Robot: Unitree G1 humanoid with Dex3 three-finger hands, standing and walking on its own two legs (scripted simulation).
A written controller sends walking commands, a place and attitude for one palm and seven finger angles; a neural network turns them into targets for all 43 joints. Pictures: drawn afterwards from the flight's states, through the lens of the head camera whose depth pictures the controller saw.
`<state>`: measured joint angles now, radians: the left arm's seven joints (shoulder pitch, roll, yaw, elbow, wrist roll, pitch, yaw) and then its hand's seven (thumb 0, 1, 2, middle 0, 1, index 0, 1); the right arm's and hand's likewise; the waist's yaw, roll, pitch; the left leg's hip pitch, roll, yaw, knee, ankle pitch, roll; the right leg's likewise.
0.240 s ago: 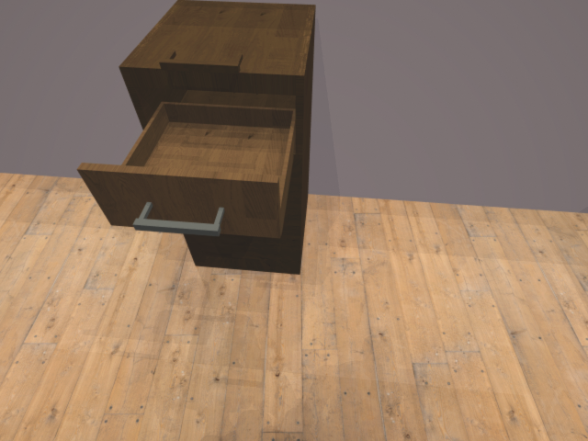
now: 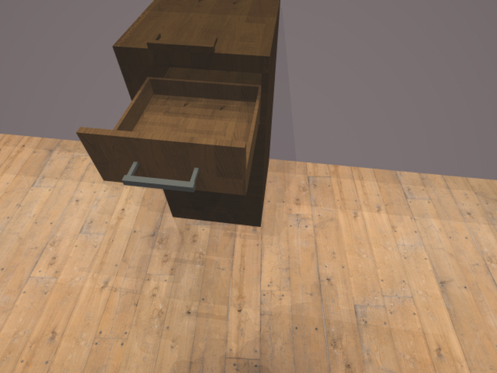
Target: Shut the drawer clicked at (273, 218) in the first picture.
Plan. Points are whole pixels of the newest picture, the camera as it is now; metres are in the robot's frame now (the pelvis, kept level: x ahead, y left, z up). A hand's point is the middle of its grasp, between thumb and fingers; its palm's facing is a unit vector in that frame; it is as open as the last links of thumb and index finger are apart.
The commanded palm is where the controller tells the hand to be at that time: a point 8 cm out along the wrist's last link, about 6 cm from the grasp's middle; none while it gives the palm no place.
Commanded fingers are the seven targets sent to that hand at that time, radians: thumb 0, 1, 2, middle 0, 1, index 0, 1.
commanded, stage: turn or walk to find it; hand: left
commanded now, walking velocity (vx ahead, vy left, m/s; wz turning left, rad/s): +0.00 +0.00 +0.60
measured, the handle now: (161, 176) +0.53 +0.23 -0.06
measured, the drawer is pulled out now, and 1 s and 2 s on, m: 0.30 0.30 0.30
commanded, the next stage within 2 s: stand and wait in 0.32 s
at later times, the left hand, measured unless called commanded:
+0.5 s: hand out of the picture +0.03 +0.20 -0.16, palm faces +0.26 -0.92 -0.30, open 7.4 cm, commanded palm none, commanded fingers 0.00 0.90 0.90 -0.20 -0.30 -0.20 -0.30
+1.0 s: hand out of the picture -0.04 +0.14 -0.17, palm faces +0.31 -0.93 -0.22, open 7.4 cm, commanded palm none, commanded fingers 0.00 0.90 0.90 -0.20 -0.30 -0.20 -0.30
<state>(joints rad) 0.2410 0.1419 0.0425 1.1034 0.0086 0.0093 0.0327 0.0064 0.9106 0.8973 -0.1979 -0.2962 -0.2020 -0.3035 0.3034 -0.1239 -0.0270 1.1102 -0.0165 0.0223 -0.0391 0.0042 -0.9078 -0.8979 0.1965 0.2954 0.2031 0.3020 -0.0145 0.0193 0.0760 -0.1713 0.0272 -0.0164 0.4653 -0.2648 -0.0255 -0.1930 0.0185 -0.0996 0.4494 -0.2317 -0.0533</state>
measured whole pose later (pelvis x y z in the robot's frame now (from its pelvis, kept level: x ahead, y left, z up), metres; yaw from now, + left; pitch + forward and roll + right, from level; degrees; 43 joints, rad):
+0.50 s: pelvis -0.01 -0.03 -0.01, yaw +15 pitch +0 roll +1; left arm 0.14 0.21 0.06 0.93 0.02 0.02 0.02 0.01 0.91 0.90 -0.20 -0.30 -0.20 -0.30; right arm 0.22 -0.21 -0.08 0.97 -0.02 0.04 -0.02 0.01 -0.91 -0.90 0.20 0.30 0.21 0.30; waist -0.02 0.04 0.12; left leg -0.37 -0.03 -0.10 0.70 -0.41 -0.02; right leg -0.27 -0.03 0.01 0.58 -0.29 0.00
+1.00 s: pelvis +0.01 -0.04 +0.00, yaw +15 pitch -1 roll +0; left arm 0.24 0.17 0.03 1.14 0.01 0.00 0.02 0.01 0.91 0.90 -0.20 -0.30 -0.20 -0.30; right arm 0.15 -0.17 -0.03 1.08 -0.01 0.00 -0.03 0.00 -0.91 -0.90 0.20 0.30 0.21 0.30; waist 0.02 0.02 0.09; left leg -0.16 0.04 -0.03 0.42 -0.23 -0.04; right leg -0.14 0.00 -0.02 0.43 -0.27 -0.01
